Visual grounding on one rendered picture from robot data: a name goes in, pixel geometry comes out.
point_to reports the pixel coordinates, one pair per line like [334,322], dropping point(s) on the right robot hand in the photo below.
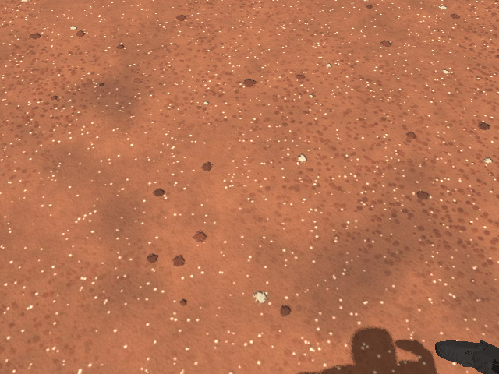
[482,356]

